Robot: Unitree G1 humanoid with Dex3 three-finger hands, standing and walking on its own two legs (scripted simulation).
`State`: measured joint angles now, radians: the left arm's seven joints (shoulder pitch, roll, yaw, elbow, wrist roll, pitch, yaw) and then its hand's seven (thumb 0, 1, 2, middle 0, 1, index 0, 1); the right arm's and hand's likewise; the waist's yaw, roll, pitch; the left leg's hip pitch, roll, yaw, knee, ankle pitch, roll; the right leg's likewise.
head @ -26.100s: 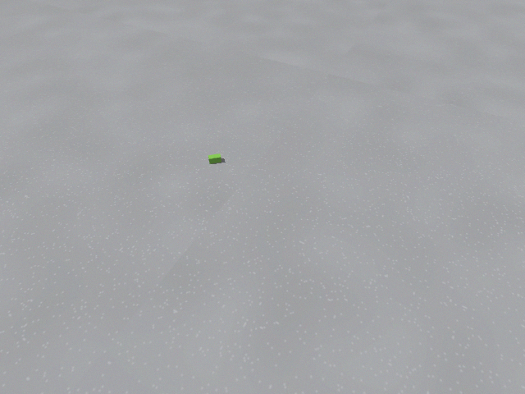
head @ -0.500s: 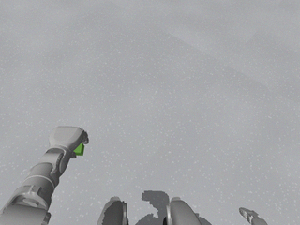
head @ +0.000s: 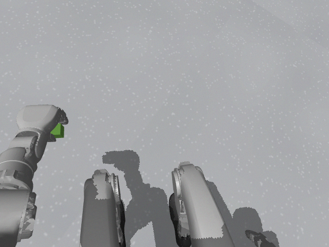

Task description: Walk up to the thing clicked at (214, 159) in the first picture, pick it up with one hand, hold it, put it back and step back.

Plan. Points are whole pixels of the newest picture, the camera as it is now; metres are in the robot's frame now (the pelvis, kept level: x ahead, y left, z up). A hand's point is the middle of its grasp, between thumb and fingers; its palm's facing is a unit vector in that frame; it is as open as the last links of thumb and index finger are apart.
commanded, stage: crouch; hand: left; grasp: from above
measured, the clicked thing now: (49, 131) +0.43 +0.27 -0.19
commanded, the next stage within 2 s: lower in 0.82 s
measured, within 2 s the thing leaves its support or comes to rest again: neither
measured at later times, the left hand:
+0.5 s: hand (53, 132) +0.45 +0.28 -0.25, palm faces -0.48 -0.03 -0.88, open 6.2 cm
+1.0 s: hand (59, 133) +0.46 +0.28 -0.31, palm faces -0.47 -0.02 -0.88, open 6.2 cm
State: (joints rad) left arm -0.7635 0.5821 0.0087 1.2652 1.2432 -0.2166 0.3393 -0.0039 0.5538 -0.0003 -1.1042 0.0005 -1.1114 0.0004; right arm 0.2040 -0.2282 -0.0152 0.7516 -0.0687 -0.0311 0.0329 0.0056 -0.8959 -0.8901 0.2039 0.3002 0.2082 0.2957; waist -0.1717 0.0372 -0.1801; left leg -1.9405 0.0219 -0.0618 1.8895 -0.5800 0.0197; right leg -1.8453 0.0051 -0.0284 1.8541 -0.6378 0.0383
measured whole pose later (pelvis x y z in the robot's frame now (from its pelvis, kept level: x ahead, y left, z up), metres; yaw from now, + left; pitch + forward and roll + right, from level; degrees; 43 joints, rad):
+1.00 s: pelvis +0.00 -0.01 -0.14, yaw -5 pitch +34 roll -9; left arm -0.92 0.81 0.14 1.44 1.32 -0.30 0.39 0.00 0.55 0.00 -1.10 0.00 -1.11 0.00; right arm 0.12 -0.25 0.06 0.77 -0.15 -0.03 0.13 0.00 -0.91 -0.90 0.20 0.30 0.21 0.30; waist -0.22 -0.03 -0.04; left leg -2.32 0.04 -0.15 2.37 -0.65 0.00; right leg -2.21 0.05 -0.08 2.30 -0.70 0.04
